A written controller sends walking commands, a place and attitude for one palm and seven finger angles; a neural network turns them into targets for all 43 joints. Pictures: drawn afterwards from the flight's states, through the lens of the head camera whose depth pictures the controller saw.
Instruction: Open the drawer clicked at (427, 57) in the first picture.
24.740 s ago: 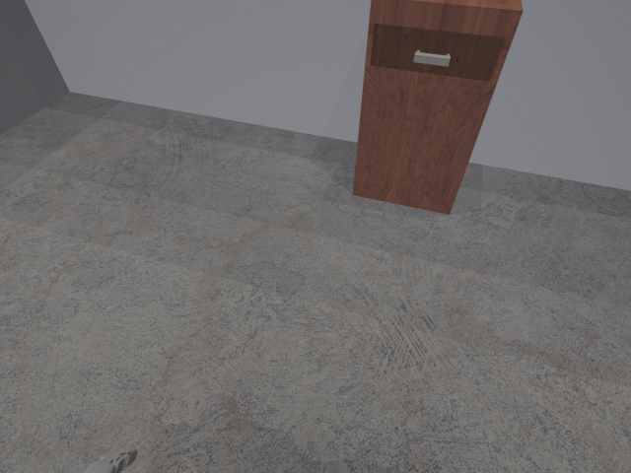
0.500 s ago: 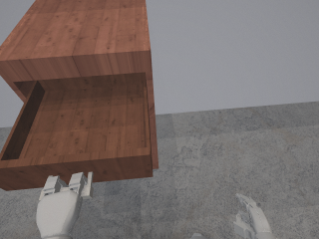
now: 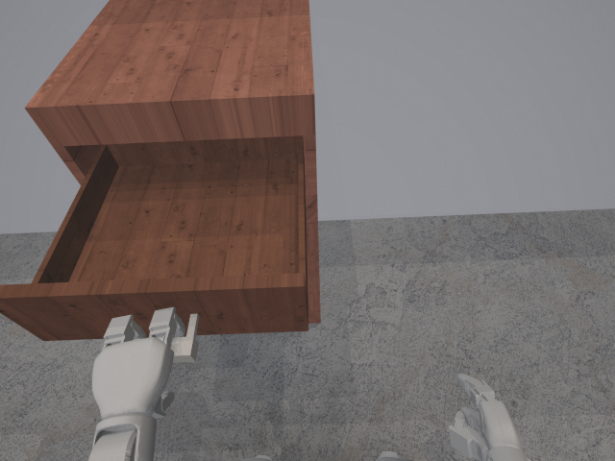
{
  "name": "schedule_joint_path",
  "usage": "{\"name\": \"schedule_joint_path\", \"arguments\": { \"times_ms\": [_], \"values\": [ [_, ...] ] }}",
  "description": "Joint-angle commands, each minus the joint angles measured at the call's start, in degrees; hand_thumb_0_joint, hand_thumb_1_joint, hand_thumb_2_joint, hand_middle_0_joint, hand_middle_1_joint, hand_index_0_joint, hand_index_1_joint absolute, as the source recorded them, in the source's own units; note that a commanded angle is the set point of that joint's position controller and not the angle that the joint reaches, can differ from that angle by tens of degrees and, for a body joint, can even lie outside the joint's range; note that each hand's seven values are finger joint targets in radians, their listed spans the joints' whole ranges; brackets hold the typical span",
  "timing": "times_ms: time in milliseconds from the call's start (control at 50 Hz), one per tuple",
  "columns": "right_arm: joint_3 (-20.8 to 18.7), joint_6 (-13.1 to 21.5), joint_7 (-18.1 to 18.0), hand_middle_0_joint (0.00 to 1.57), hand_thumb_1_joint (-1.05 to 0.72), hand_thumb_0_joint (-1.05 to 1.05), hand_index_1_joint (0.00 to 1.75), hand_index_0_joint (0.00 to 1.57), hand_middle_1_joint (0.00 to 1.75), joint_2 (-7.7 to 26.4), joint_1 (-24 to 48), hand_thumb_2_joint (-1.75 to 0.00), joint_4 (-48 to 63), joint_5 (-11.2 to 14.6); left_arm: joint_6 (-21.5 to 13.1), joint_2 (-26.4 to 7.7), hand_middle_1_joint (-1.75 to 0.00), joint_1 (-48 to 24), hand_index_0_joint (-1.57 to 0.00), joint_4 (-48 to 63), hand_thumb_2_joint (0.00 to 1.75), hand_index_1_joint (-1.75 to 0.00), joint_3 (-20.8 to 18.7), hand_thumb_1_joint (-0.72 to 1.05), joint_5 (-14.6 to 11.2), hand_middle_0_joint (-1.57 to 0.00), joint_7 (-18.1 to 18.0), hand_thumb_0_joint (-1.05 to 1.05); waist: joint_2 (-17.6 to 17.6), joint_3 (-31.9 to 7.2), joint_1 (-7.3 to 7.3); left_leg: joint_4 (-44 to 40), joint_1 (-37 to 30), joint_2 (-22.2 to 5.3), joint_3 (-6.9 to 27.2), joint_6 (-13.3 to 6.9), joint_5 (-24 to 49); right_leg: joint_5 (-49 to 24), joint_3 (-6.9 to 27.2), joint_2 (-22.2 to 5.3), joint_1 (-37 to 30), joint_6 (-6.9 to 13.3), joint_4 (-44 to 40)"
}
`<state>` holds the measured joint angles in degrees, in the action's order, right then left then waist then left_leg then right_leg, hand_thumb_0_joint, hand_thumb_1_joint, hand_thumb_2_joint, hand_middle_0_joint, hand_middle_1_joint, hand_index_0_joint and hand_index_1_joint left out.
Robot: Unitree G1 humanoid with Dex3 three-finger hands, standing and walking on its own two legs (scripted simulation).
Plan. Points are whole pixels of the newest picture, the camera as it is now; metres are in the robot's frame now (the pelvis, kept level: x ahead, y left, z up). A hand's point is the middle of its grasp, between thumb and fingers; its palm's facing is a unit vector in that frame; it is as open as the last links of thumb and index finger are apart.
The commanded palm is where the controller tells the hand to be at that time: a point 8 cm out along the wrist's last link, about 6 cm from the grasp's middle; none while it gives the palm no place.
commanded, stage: open the thumb to release the handle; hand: left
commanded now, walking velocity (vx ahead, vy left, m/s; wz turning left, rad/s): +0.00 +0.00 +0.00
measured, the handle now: (155, 336) +0.27 +0.24 -0.01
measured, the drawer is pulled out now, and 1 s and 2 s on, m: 0.30 0.30 0.30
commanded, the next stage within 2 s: lift the hand off the handle in 0.10 s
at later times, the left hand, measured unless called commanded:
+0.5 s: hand (159, 373) +0.23 +0.23 -0.03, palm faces +0.03 -0.03 -1.00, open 13.5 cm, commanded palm +0.21 +0.23 +0.02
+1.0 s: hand (146, 356) +0.23 +0.23 +0.03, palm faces +0.04 -0.07 -1.00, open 13.2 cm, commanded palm +0.21 +0.23 +0.09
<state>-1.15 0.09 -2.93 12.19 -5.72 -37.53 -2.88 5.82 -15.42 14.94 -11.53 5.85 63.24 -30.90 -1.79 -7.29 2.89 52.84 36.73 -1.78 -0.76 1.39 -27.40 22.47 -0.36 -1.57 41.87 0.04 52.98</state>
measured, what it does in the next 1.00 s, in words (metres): stands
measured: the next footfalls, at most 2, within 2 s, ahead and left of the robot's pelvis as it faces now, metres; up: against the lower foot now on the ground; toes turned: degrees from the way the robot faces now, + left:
none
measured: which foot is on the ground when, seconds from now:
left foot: down 0.00-1.00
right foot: down 0.00-1.00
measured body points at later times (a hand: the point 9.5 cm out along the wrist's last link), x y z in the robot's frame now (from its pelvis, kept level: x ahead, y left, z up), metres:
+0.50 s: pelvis -0.02 +0.00 +0.00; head +0.03 -0.03 +0.45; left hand +0.22 +0.23 +0.03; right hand +0.17 -0.23 -0.12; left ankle -0.01 +0.14 -0.69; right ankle +0.04 -0.12 -0.69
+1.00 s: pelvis +0.00 +0.00 +0.03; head +0.02 -0.04 +0.47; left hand +0.22 +0.23 +0.08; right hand +0.20 -0.23 -0.08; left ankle -0.01 +0.14 -0.69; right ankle +0.04 -0.12 -0.69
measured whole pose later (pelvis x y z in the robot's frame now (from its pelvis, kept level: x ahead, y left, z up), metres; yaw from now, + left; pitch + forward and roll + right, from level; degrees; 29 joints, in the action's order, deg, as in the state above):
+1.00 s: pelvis +0.00 +0.00 +0.03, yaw +0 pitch +5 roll +1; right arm -1.4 1.1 -4.3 13.3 -6.0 -38.9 -1.5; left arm 5.7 -17.9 11.2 -8.8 8.3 60.2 -25.6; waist -3.3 -3.6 4.0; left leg 41.8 24.9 -1.2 -0.6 1.5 -22.1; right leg 18.1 -0.7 -1.9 30.1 0.1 43.1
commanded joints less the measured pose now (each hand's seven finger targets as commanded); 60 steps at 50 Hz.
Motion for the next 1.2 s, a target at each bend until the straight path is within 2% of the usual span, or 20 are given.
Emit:
{"name": "schedule_joint_path", "arguments": {
  "times_ms": [0,140,160,180,280,360,420,460,500,560,640,680,780,820,880,920,960,1060,1120,1180],
  "values": [
    [-2.5,3.1,-0.8,0.2,-0.9,0.0,0.3,0.2,0.3,6.4,5.3,-0.9,7.9,0.1,-1.9,-7.0,-1.2,-4.2,-0.3,9.1,0.3,-1.2,-3.3,-0.5,0.5,-0.3,-1.6,0.0,2.3,-10.1,-0.08,-7.3,-3.7,3.7,-1.0,-2.0,11.3,-9.4,-1.0,2.6,-9.1,2.0,-8.6],
    [-3.0,3.9,-0.8,0.2,-0.9,0.0,0.3,0.2,0.3,6.8,4.8,-0.9,7.3,-0.1,-3.2,-8.4,-1.2,-7.8,-0.3,7.7,0.3,-1.2,-5.0,-0.5,0.9,-0.3,-3.2,0.0,1.7,-11.2,-0.13,-6.8,-2.8,3.7,-0.8,-2.0,9.9,-7.0,-0.9,2.6,-8.0,2.2,-8.3],
    [-3.0,4.1,-0.8,0.2,-0.9,0.0,0.3,0.2,0.3,6.7,4.7,-0.9,7.3,-0.1,-3.2,-8.3,-1.2,-7.8,-0.3,7.7,0.3,-1.2,-4.8,-0.5,1.1,-0.3,-3.5,0.0,2.6,-11.3,-0.18,-6.7,-2.8,3.6,-0.8,-2.0,9.7,-6.7,-1.0,2.6,-7.7,2.1,-8.1],
    [-3.1,4.3,-0.5,0.2,-0.9,0.0,0.3,0.2,0.3,6.6,5.0,-0.9,8.4,0.0,-3.0,-6.2,-1.2,-6.2,-0.3,10.7,0.3,-1.2,-2.7,-0.5,0.5,-0.3,-3.5,0.0,0.6,-12.7,0.24,-7.2,-4.2,3.7,-0.9,-2.0,10.4,-7.2,-1.1,2.5,-8.7,2.2,-8.4],
    [-3.0,4.4,-0.7,0.2,-0.9,0.0,0.3,0.2,0.3,6.9,4.9,-0.9,7.1,0.1,-1.7,-6.8,-1.2,-10.5,-0.3,8.3,0.3,-1.2,-2.5,-0.5,1.1,-0.3,-4.3,0.0,3.1,-11.6,-1.01,-7.2,-3.8,3.5,-0.7,-2.0,9.5,-6.0,-1.4,2.6,-7.5,2.0,-8.7],
    [-2.7,4.1,-1.3,0.2,-0.9,0.0,0.3,0.2,0.3,7.1,5.0,-0.9,6.3,0.3,-0.3,-9.1,-1.2,-14.5,-0.3,5.0,0.3,-1.2,-4.0,-0.5,1.5,-0.3,-4.4,0.0,3.4,-10.5,-0.72,-8.0,-2.9,3.7,-0.9,-2.2,7.8,-4.0,-1.0,2.5,-7.9,1.9,-9.6],
    [-2.9,4.5,-1.5,0.2,-0.9,0.0,0.3,0.2,0.3,7.0,4.8,-0.9,6.1,0.6,-0.3,-6.5,-1.2,-17.8,-0.3,5.0,0.3,-1.2,-0.9,-0.5,0.7,-0.3,-3.6,0.0,3.2,-11.6,-1.34,-8.3,-3.9,3.8,-1.0,-2.3,7.8,-4.1,-1.1,2.3,-8.2,1.8,-10.1],
    [-2.7,4.5,-1.8,0.2,-0.9,0.0,0.3,0.2,0.3,7.1,4.4,-0.9,5.7,0.7,-0.2,-8.3,-1.2,-17.8,-0.3,3.4,0.3,-1.2,-2.5,-0.5,0.3,-0.3,-3.2,0.0,3.8,-11.5,-1.03,-8.5,-3.5,3.8,-1.1,-2.3,7.8,-4.2,-0.8,2.3,-9.0,1.7,-10.4],
    [-2.7,4.4,-2.0,0.2,-0.9,0.0,0.3,0.2,0.3,7.0,4.6,-0.9,6.0,0.9,-0.2,-7.8,-1.2,-19.5,-0.3,4.7,0.3,-1.2,-1.6,-0.5,-0.2,-0.3,-2.7,0.0,4.5,-12.0,-1.3,-8.9,-4.1,3.9,-1.1,-2.4,7.5,-3.9,-0.6,2.2,-9.9,1.5,-11.1],
    [-2.6,4.5,-2.4,0.2,-0.9,0.0,0.3,0.2,0.3,7.0,4.9,-0.9,6.6,0.9,-0.2,-10.3,-1.2,-18.9,-0.3,8.1,0.3,-1.2,-3.5,-0.5,-0.7,-0.3,-2.5,0.0,2.2,-14.5,-0.1,-10.0,-6.7,4.1,-1.5,-2.5,9.3,-5.5,-0.6,2.2,-12.9,1.6,-11.8],
    [-2.3,4.7,-2.8,0.2,-0.9,0.0,0.3,0.2,0.3,6.9,5.5,-0.9,6.8,1.1,-1.3,-11.0,-1.2,-21.9,-0.3,11.4,0.3,-1.2,-3.6,-0.5,-1.6,-0.3,-1.8,0.0,2.2,-12.7,-0.81,-11.5,-8.4,4.1,-1.2,-2.5,8.8,-4.0,-0.6,2.1,-13.5,1.5,-13.7],
    [-2.3,4.8,-2.8,0.2,-0.9,0.0,0.3,0.2,0.3,6.6,5.6,-0.9,7.0,1.0,-1.7,-10.8,-1.2,-19.2,-0.3,12.0,0.3,-1.2,-4.1,-0.5,-1.8,-0.3,-1.6,0.0,1.7,-11.7,-0.11,-12.3,-9.0,4.2,-1.4,-2.5,9.6,-4.8,-0.7,2.1,-14.5,1.5,-14.3],
    [-2.2,4.8,-2.3,0.2,-0.9,0.0,0.3,0.2,0.3,6.6,6.1,-0.9,7.2,1.1,-2.0,-11.4,-1.2,-19.3,-0.3,15.0,0.3,-1.2,-4.3,-0.5,-2.2,-0.3,-0.8,0.0,0.4,-10.3,-0.11,-14.4,-11.7,4.1,-1.3,-2.2,11.5,-6.2,-1.1,2.4,-16.1,1.7,-15.6],
    [-2.3,4.7,-2.1,0.2,-0.9,0.0,0.3,0.2,0.3,6.6,6.0,-0.9,7.3,1.1,-2.0,-11.5,-1.2,-18.1,-0.3,16.5,0.3,-1.2,-4.5,-0.5,-2.3,-0.3,-0.4,0.0,0.8,-11.7,0.29,-15.1,-13.0,4.0,-1.4,-2.1,13.4,-8.2,-1.2,2.5,-17.9,1.8,-15.7],
    [-2.2,4.4,-1.8,0.2,-0.9,0.0,0.3,0.2,0.3,6.5,6.6,-0.9,7.6,1.3,-1.0,-11.1,-1.2,-15.7,-0.3,17.7,0.3,-1.2,-4.4,-0.5,-2.7,-0.3,0.7,0.0,1.4,-10.1,0.73,-16.6,-13.7,3.9,-1.5,-2.1,14.1,-9.2,-1.3,2.3,-19.7,1.6,-17.0],
    [-1.9,4.0,-1.8,0.2,-0.9,0.0,0.3,0.2,0.3,6.6,7.4,-0.9,7.4,1.5,-0.3,-12.1,-1.2,-17.6,-0.3,16.9,0.3,-1.2,-4.7,-0.5,-2.6,-0.3,1.8,0.0,2.9,-7.9,0.46,-17.7,-13.7,4.0,-1.6,-2.2,12.9,-7.9,-0.9,2.3,-20.2,1.4,-18.5],
    [-1.7,3.5,-2.0,0.2,-0.9,0.0,0.3,0.2,0.3,6.4,7.9,-0.9,7.3,1.7,0.4,-13.3,-1.2,-18.0,-0.3,16.5,0.3,-1.2,-5.4,-0.5,-2.6,-0.3,2.9,0.0,2.2,-6.7,0.97,-18.9,-14.2,4.1,-1.7,-2.2,12.5,-7.0,-0.7,2.3,-21.4,1.4,-19.5],
    [-1.7,3.5,-2.1,0.2,-0.9,0.0,0.3,0.2,0.3,5.8,8.3,-0.9,7.7,1.5,-0.9,-15.0,-1.2,-17.8,-0.3,22.6,0.3,-1.2,-6.7,-0.5,-3.5,-0.3,4.9,0.0,-0.6,-9.8,2.0,-20.3,-18.5,4.2,-2.0,-2.3,17.1,-11.9,-0.5,2.2,-25.5,1.4,-20.4],
    [-1.8,3.8,-1.6,0.2,-0.9,0.0,0.3,0.2,0.3,5.5,8.3,-0.9,8.0,1.5,-2.1,-12.7,-1.2,-14.6,-0.3,26.3,0.3,-1.2,-5.3,-0.5,-4.1,-0.3,5.7,0.0,-1.1,-9.1,2.01,-21.0,-20.2,4.0,-1.7,-2.1,20.4,-14.6,-1.3,2.6,-25.8,1.6,-20.4],
    [-1.5,3.5,-0.8,0.2,-0.9,0.0,0.3,0.2,0.3,5.5,8.8,-0.9,8.0,1.5,-1.3,-11.3,-1.2,-13.8,-0.3,26.6,0.3,-1.2,-3.8,-0.5,-3.9,-0.3,6.7,0.0,0.1,-6.4,1.82,-22.3,-20.5,3.7,-1.5,-1.9,20.2,-13.7,-1.5,2.7,-25.6,1.5,-21.6]
  ]
}}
